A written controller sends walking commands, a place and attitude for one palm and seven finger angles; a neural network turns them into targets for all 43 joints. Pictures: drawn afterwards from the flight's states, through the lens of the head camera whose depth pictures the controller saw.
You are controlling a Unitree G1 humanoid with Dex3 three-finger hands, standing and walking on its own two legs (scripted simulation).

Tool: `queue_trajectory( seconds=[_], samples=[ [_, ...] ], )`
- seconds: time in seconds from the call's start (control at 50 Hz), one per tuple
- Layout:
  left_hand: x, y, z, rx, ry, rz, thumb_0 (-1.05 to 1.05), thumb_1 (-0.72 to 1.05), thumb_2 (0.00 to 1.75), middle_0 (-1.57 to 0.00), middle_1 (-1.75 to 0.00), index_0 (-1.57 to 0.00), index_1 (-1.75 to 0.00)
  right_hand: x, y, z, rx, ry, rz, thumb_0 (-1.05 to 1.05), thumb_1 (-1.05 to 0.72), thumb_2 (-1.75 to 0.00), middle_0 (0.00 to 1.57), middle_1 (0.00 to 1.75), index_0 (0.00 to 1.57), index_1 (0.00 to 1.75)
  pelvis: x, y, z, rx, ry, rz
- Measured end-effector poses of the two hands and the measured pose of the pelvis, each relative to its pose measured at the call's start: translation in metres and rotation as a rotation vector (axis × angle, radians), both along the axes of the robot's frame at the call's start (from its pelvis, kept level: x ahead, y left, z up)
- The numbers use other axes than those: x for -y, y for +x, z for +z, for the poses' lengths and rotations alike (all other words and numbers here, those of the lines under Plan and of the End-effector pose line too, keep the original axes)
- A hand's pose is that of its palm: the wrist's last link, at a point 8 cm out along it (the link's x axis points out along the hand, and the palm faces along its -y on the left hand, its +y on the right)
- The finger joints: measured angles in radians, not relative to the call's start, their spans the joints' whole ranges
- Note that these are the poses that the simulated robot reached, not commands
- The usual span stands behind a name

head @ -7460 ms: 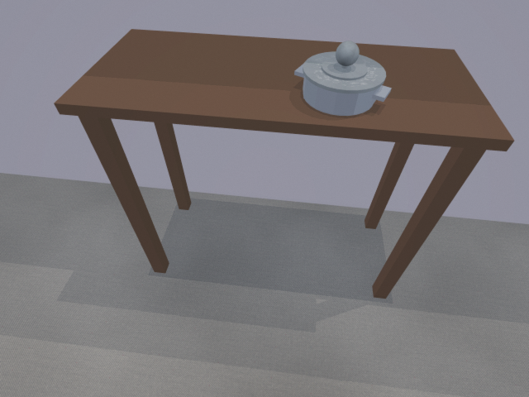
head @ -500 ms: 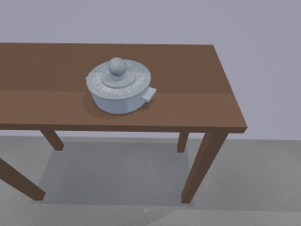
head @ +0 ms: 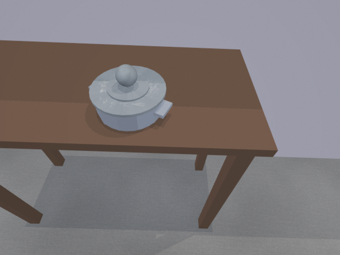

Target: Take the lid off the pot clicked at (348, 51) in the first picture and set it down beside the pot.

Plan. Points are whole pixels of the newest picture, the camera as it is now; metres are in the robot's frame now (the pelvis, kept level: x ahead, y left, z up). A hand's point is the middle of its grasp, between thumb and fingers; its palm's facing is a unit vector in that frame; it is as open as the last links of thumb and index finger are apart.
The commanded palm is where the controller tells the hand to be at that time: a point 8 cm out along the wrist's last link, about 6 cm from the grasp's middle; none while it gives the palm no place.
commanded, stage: look again from close up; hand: left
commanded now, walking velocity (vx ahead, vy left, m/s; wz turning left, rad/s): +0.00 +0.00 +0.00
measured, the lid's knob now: (126, 75) +0.47 +0.14 +0.17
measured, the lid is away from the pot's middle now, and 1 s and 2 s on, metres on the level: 0.00 0.00 0.00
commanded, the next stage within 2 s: lift the closed hand beside the body in 0.20 s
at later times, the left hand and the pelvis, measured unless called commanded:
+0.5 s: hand (82, 241) +0.15 +0.21 -0.04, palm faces +0.22 -0.92 -0.32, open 6.6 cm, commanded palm +0.08 +0.24 -0.01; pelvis +0.00 +0.01 +0.00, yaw +2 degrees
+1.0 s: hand out of the picture +0.08 +0.23 +0.09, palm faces +0.33 -0.86 -0.37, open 3.0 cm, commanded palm +0.02 +0.27 +0.13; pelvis -0.05 +0.00 +0.01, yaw +2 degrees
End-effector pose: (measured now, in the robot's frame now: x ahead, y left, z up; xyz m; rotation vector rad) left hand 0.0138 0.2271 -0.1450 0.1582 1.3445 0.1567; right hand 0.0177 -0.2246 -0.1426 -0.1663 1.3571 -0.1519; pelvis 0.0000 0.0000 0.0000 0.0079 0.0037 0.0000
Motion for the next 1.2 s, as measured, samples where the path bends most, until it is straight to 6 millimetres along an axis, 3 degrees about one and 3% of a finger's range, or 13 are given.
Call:
queue_trajectory(
  seconds=[0.32,0.34,0.38,0.44,0.5,0.54,0.6,0.72,0.82,0.94,1.08,1.2],
  samples=[
    [0.000,0.001,0.001,-0.007,0.007,0.008,0.00,0.90,0.89,-0.20,-0.30,-0.20,-0.30,0.000,0.001,-0.001,-0.020,0.003,0.005,0.01,-0.92,-0.90,0.20,0.30,0.20,0.30,0.000,0.003,0.001,-0.004,-0.004,0.004],
    [-0.001,0.008,0.007,0.038,0.015,0.031,0.00,0.91,0.89,-0.21,-0.30,-0.20,-0.30,0.000,0.004,0.001,0.013,0.006,0.006,0.01,-0.92,-0.90,0.20,0.30,0.20,0.30,-0.001,0.003,0.001,-0.002,-0.007,0.003],
    [-0.012,0.041,0.035,0.263,0.070,0.063,0.01,0.92,0.89,-0.22,-0.31,-0.22,-0.32,0.002,0.018,0.008,0.139,0.001,0.043,0.01,-0.92,-0.90,0.20,0.30,0.20,0.30,-0.002,0.001,0.001,0.005,-0.004,0.013],
    [-0.023,0.092,0.096,0.578,0.172,0.045,0.01,0.92,0.89,-0.27,-0.36,-0.26,-0.37,0.002,0.052,0.016,0.328,0.012,0.086,0.01,-0.92,-0.90,0.20,0.30,0.20,0.30,-0.006,0.001,0.003,0.015,0.003,0.036],
    [-0.020,0.112,0.133,0.742,0.210,-0.010,0.01,0.92,0.89,-0.34,-0.44,-0.33,-0.45,0.002,0.094,0.028,0.509,0.045,0.079,0.02,-0.92,-0.90,0.20,0.30,0.20,0.30,-0.008,-0.003,0.004,0.008,0.006,0.037],
    [-0.013,0.108,0.141,0.775,0.187,-0.054,0.00,0.92,0.89,-0.40,-0.51,-0.39,-0.52,0.001,0.120,0.043,0.620,0.058,0.066,0.02,-0.91,-0.90,0.20,0.30,0.20,0.30,-0.007,-0.009,0.003,0.006,0.005,0.028],
    [-0.006,0.083,0.144,0.788,0.140,-0.065,0.00,0.91,0.89,-0.51,-0.63,-0.50,-0.64,0.000,0.150,0.074,0.759,0.049,0.091,0.02,-0.91,-0.90,0.20,0.30,0.20,0.30,-0.002,-0.019,0.003,0.017,0.004,0.022],
    [-0.026,0.047,0.182,0.939,0.228,0.001,0.01,0.90,0.89,-0.76,-0.90,-0.76,-0.91,-0.009,0.180,0.120,0.915,-0.014,0.257,0.01,-0.91,-0.90,0.20,0.30,0.20,0.30,0.007,-0.037,0.004,0.060,-0.010,0.050],
    [-0.030,0.035,0.205,1.030,0.266,0.016,0.01,0.90,0.89,-0.97,-1.14,-0.97,-1.14,-0.020,0.173,0.123,0.930,0.003,0.299,0.01,-0.91,-0.90,0.20,0.30,0.20,0.30,0.006,-0.047,0.005,0.081,-0.016,0.057],
    [-0.039,0.033,0.241,1.141,0.337,-0.045,0.01,0.89,0.89,-1.18,-1.36,-1.17,-1.36,-0.030,0.141,0.100,0.837,0.031,0.275,0.01,-0.90,-0.90,0.20,0.30,0.21,0.30,0.005,-0.051,0.006,0.100,-0.019,0.047],
    [-0.050,0.032,0.279,1.220,0.439,-0.124,0.01,0.89,0.89,-1.27,-1.46,-1.27,-1.47,-0.032,0.106,0.073,0.733,0.056,0.222,0.02,-0.90,-0.90,0.20,0.30,0.21,0.30,-0.003,-0.052,0.006,0.110,-0.019,0.032],
    [-0.053,0.034,0.291,1.259,0.454,-0.152,0.01,0.89,0.89,-1.30,-1.49,-1.29,-1.49,-0.028,0.098,0.069,0.715,0.036,0.203,0.02,-0.90,-0.90,0.20,0.30,0.21,0.30,-0.009,-0.053,0.006,0.114,-0.020,0.025]
  ],
)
